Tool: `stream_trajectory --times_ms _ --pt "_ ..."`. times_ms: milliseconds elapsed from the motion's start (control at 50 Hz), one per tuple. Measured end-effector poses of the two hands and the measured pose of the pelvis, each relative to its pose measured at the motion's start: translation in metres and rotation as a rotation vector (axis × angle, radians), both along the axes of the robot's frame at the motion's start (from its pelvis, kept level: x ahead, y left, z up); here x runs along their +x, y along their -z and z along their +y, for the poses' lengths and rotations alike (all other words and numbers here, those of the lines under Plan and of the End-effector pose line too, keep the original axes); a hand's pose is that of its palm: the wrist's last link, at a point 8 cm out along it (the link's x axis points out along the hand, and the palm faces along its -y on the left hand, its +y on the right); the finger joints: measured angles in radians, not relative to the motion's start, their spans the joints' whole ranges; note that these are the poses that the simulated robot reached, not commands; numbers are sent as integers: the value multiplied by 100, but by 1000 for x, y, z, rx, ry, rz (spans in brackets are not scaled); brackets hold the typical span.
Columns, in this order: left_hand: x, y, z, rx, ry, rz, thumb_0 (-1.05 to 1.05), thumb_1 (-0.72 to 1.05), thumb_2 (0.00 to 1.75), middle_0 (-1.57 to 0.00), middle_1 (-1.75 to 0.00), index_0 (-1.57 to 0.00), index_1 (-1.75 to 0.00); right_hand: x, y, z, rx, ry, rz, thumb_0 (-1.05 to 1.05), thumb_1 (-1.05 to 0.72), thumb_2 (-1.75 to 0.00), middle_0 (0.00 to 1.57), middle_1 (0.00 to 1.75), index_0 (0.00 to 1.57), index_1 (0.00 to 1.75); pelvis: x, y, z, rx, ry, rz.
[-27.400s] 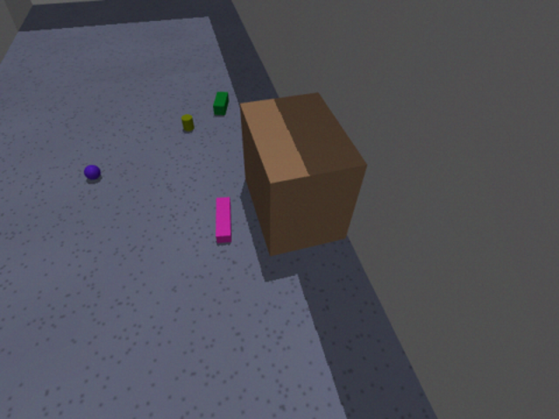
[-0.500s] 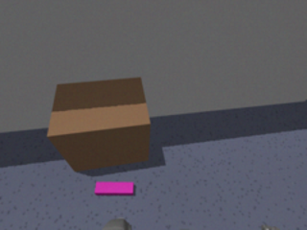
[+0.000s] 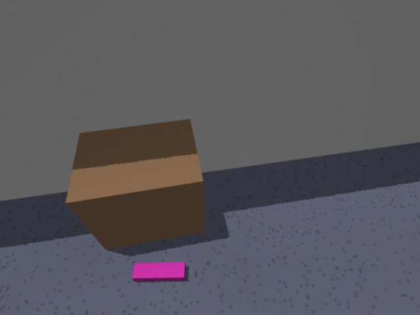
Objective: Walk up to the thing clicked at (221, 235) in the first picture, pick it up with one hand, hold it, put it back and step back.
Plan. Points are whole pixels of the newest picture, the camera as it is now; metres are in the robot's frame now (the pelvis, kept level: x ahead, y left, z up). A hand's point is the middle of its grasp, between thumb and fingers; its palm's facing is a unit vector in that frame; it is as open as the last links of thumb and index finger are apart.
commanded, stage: walk up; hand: left
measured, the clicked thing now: (159, 271) +0.41 +0.22 -0.74
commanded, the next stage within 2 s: stand in 0.48 s
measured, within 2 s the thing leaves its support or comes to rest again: neither
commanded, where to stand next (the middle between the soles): +0.08 +0.01 m, yaw +1 degrees
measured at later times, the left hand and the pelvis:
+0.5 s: hand out of the picture +0.12 +0.25 -0.14, palm faces +0.02 -0.95 -0.32, open 7.4 cm; pelvis +0.01 +0.00 +0.01, yaw +2 degrees
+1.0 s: hand out of the picture +0.09 +0.26 -0.14, palm faces +0.01 -0.94 -0.34, open 7.4 cm; pelvis +0.03 +0.00 +0.02, yaw +1 degrees
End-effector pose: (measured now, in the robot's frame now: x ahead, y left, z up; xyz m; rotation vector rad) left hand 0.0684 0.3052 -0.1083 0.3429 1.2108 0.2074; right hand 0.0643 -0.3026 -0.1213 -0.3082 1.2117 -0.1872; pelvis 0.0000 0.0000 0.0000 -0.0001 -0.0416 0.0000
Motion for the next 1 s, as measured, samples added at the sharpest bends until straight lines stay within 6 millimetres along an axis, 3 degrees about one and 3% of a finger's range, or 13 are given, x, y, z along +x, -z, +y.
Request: stream_trajectory --times_ms 200,340,460,760,1000 --pt "44 -4 -18 -48 -3 -70 0 90 90 -21 -30 -20 -30 14 -9 -1 -11 -7 30 0 -90 -89 21 30 21 30 7 -9 -4 -3 -17 6" --pt "57 -6 -16 -54 -6 -92 0 90 90 -21 -30 -20 -30 29 -18 -1 -26 -16 0 0 -90 -89 21 30 21 30 9 -12 -3 -7 -22 8" --pt "50 -6 -9 -48 -22 -76 0 90 90 -21 -30 -20 -30 38 -22 2 -30 -29 -15 0 -90 -89 21 30 21 30 10 -13 -1 -9 -27 10" --pt "6 -2 0 -32 -58 42 0 91 90 -20 -30 -20 -30 47 -19 15 -4 -45 -3 0 -90 -89 21 30 21 30 19 -16 3 -5 -19 15" --pt "12 -4 -2 -27 -51 40 0 91 90 -20 -30 -20 -30 51 -17 13 -1 -36 4 0 -90 -89 21 30 21 30 26 -16 2 -2 -16 16"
